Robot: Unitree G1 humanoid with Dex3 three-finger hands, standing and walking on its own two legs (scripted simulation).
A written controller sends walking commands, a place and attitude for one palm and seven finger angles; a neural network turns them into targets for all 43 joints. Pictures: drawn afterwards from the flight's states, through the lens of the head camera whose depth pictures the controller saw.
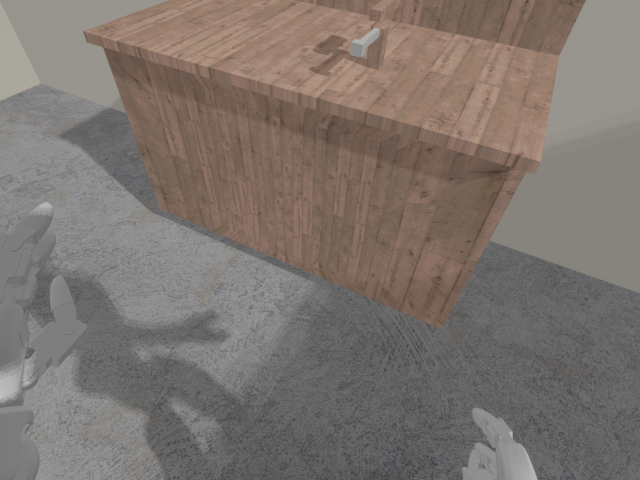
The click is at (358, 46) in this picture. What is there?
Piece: tap's lever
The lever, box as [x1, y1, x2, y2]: [350, 39, 366, 57]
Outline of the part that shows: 354,39 351,42 350,54 360,57 364,54 366,41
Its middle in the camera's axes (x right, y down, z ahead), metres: +0.08 -0.43 +0.88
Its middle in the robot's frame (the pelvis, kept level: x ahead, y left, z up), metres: +0.97 -0.02 +0.13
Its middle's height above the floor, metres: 0.91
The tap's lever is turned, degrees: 0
